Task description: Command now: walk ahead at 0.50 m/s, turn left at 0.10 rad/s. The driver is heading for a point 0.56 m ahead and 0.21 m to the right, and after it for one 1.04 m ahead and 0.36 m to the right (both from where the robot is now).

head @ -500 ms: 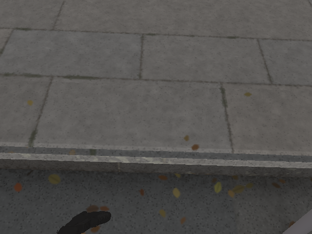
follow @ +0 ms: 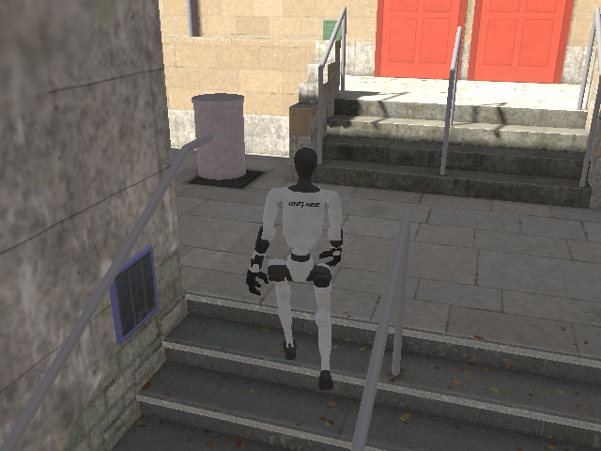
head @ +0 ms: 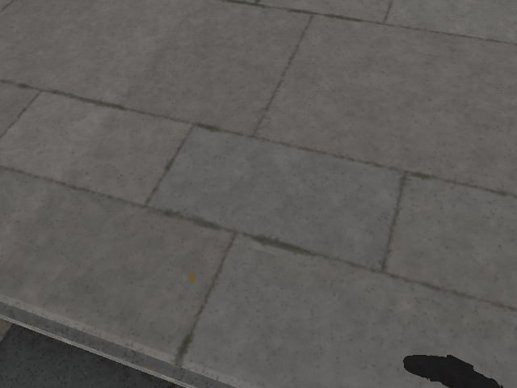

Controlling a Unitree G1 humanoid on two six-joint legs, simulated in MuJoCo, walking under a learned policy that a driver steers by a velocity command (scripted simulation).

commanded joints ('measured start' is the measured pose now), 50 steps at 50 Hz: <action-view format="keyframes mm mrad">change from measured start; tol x32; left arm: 1 -161 16 8 -247 24 -17 13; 16 -593 -96 -91 -437 16 130 18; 24 -124 175 13 -297 43 130 27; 50 -60 199 36 -213 6 11 30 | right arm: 1 199 -178 -91 65 11 -54 3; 20 537 -168 -23 314 46 -134 -76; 44 -161 -106 19 -128 0 -83 25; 50 327 -269 -47 -31 -13 -114 -35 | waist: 1 -104 -86 -235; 13 -24 16 63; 23 113 253 -348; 25 111 -178 -414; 32 -163 54 21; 50 -188 -47 -327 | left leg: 1 545 351 -782 -739 -80 132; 16 577 255 -66 -1131 343 -17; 22 943 366 41 -623 1877 10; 24 472 266 9 18 1391 -68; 25 161 -19 -102 499 231 -126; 31 -100 120 -269 747 224 -83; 44 -26 58 -131 -453 341 -133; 50 916 202 -321 -660 276 -14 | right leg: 1 -488 80 120 677 -22 -29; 12 -1112 148 65 953 -192 -141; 22 -284 236 -296 -113 -479 -205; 26 222 -115 949 -989 -625 -355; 32 -247 80 280 -842 -173 -232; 48 312 54 334 -732 863 -91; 50 63 115 293 -358 457 -78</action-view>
